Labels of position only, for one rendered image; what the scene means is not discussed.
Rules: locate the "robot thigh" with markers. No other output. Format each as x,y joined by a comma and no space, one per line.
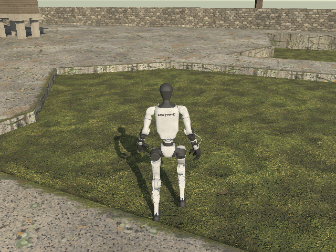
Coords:
180,152
155,156

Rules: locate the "robot left thigh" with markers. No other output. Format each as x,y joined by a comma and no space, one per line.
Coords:
155,156

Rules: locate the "robot right thigh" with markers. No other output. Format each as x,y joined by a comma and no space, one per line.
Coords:
180,152

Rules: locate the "robot left forearm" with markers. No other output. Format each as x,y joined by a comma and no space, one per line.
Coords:
141,138

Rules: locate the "robot right forearm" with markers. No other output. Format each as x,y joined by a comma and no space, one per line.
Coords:
193,140

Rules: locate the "robot right upper arm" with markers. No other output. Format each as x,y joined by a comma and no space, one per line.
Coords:
186,119

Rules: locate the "right robot hand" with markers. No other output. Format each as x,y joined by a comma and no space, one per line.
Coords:
196,152

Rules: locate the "robot left upper arm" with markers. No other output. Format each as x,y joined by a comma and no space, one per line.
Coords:
147,119

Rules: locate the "left robot hand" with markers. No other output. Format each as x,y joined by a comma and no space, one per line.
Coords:
143,145

